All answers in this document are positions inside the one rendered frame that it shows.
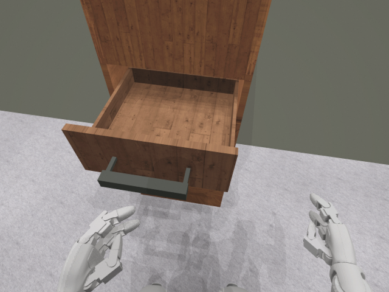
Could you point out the robot left hand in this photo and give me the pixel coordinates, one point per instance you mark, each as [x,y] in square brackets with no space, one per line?
[86,254]

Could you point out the handle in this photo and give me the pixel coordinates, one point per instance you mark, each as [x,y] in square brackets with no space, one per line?
[143,184]

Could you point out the cabinet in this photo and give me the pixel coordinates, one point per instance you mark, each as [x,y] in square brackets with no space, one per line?
[218,38]

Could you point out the right robot forearm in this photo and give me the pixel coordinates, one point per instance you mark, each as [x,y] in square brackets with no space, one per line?
[347,277]

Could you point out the drawer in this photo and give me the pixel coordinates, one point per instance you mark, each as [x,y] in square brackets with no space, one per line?
[158,123]

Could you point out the robot right hand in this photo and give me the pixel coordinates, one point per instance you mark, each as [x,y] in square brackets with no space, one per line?
[332,231]

